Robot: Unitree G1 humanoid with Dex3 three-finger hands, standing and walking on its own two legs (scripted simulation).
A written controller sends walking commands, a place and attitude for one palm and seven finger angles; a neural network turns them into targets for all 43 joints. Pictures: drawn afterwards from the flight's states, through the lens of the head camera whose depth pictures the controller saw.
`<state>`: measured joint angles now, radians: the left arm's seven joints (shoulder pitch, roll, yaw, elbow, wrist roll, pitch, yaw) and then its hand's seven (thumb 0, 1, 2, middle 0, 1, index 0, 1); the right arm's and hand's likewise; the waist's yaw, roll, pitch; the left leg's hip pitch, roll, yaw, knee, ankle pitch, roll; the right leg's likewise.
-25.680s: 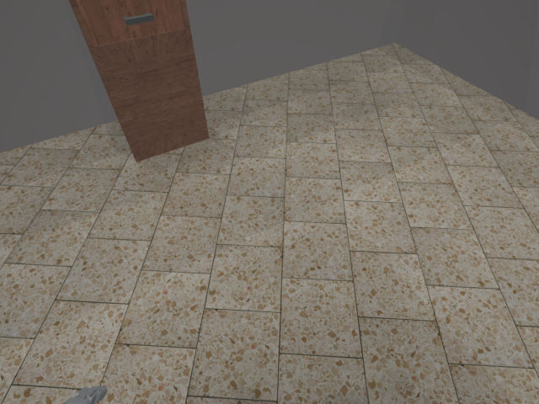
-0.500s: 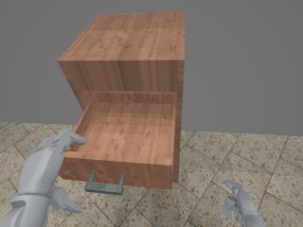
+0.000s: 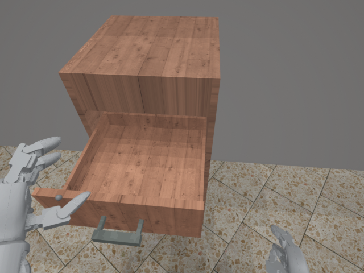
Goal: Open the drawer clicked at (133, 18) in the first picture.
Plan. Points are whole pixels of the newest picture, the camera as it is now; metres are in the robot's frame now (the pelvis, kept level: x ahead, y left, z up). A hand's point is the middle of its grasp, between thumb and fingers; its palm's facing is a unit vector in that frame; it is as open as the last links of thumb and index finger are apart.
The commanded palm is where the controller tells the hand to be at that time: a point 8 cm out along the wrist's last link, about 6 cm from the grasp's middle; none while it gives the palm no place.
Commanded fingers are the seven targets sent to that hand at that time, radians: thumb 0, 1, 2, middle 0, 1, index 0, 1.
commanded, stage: draw the hand back to the body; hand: left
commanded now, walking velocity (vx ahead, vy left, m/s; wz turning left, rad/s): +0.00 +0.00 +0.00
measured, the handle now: (119, 229) +0.22 +0.19 -0.05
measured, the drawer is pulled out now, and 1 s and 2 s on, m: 0.29 0.29 0.29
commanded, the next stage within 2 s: step back with the hand held close in 0.44 s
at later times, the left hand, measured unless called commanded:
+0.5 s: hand (48, 200) +0.18 +0.24 +0.16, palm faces +0.43 -0.80 -0.41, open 7.5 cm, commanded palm +0.12 +0.28 +0.17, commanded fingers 0.00 0.90 0.90 -0.20 -0.30 -0.20 -0.30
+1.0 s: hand (33, 230) +0.13 +0.24 +0.15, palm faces +0.37 -0.80 -0.48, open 7.4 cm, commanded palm +0.07 +0.28 +0.17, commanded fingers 0.00 0.90 0.90 -0.20 -0.30 -0.20 -0.30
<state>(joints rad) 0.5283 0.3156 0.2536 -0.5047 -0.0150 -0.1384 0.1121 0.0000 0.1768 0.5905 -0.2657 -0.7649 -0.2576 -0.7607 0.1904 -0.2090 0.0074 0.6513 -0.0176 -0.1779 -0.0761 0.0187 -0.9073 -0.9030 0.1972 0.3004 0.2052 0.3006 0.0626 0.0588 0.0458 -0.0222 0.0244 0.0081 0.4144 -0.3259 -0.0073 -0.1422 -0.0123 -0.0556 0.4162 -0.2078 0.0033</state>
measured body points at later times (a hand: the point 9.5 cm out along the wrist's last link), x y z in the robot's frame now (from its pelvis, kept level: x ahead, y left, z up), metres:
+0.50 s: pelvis +0.00 +0.00 +0.00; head -0.01 -0.02 +0.45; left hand +0.15 +0.28 +0.18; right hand +0.20 -0.21 -0.08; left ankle -0.06 +0.12 -0.74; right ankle +0.01 -0.12 -0.74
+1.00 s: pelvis -0.05 +0.00 -0.01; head -0.03 +0.01 +0.44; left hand +0.11 +0.28 +0.18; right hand +0.12 -0.24 -0.08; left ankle -0.06 +0.12 -0.74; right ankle +0.01 -0.12 -0.74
